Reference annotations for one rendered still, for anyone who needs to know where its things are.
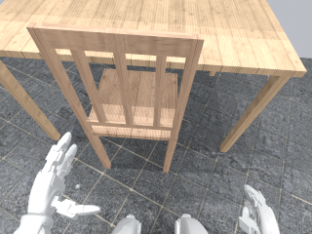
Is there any robot right shin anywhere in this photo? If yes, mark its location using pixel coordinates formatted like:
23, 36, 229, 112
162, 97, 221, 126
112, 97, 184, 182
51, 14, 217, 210
181, 214, 191, 218

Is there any robot left hand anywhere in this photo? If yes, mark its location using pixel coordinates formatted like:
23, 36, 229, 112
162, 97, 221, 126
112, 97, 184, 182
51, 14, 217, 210
27, 132, 101, 220

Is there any left robot thigh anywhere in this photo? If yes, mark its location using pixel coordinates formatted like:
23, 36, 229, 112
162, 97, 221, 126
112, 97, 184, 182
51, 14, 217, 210
111, 217, 141, 234

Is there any robot left forearm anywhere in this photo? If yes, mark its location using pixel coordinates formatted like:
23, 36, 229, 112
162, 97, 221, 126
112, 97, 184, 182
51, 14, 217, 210
13, 213, 55, 234

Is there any robot right hand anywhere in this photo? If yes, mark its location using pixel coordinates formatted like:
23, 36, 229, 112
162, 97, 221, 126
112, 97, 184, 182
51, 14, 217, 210
239, 184, 280, 234

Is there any chair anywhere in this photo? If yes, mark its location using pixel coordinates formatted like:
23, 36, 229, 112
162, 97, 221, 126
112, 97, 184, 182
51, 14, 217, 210
26, 22, 205, 173

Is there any table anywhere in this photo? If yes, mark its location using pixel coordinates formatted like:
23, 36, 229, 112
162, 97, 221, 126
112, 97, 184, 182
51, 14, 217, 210
0, 0, 307, 152

